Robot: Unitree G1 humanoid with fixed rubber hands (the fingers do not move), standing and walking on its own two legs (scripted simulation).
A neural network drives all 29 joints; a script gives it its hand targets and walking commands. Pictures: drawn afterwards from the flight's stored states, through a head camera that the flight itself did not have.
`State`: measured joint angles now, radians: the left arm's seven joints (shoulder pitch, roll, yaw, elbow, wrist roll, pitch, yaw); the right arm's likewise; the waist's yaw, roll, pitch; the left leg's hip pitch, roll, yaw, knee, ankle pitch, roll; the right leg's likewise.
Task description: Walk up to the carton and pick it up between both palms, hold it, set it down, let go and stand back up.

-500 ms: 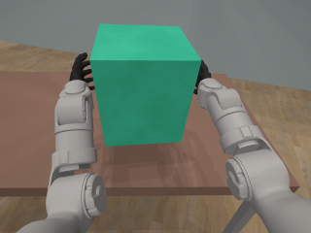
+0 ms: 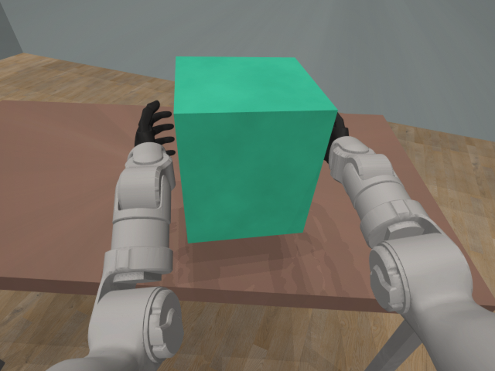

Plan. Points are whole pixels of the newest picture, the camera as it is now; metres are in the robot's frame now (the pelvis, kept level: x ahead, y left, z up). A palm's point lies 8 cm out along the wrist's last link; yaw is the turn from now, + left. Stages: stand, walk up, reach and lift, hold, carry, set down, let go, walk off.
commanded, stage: set down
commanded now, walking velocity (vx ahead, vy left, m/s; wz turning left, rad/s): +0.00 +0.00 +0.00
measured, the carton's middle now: (242, 148) +0.44 +0.04 +0.18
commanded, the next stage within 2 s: none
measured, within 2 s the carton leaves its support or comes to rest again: rests again in 1.12 s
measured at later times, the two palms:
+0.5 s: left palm (176, 171) +0.38 +0.14 +0.18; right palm (348, 167) +0.43 -0.15 +0.16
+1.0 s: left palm (175, 180) +0.39 +0.15 +0.15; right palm (337, 174) +0.45 -0.15 +0.12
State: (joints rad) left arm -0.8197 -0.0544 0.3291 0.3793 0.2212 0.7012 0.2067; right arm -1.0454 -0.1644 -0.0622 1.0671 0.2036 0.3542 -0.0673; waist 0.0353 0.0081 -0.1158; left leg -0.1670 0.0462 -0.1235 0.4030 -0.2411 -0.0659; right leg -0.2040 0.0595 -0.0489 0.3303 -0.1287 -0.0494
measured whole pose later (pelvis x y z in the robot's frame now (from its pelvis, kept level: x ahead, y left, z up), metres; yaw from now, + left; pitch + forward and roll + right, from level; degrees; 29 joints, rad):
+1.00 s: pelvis +0.00 -0.02 +0.00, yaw -1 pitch +8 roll +0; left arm -0.81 -0.18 0.46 0.57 0.31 0.38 0.20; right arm -0.99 -0.14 -0.37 1.22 -0.17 0.05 0.04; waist 0.13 0.00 -0.13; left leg -0.28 0.07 -0.10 0.32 -0.18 -0.09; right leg -0.37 0.08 -0.03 0.33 -0.10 -0.07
